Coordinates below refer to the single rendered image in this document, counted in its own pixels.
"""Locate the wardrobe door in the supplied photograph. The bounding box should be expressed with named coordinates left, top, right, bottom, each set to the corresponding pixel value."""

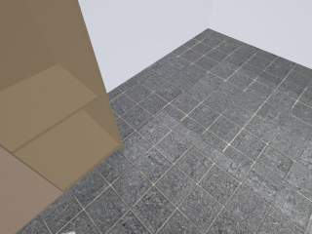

left=0, top=144, right=63, bottom=234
